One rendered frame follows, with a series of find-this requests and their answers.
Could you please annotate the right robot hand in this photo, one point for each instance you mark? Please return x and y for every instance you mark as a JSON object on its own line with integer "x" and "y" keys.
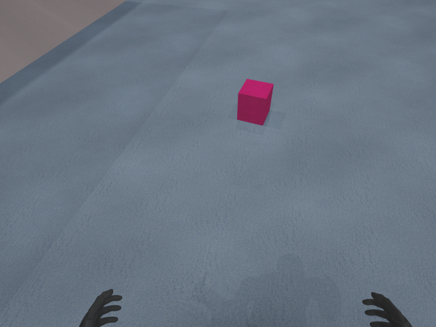
{"x": 391, "y": 313}

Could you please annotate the carton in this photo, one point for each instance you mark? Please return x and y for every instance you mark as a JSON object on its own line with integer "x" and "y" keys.
{"x": 254, "y": 100}

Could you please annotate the left robot hand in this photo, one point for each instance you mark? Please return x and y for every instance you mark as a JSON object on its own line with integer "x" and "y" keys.
{"x": 92, "y": 318}

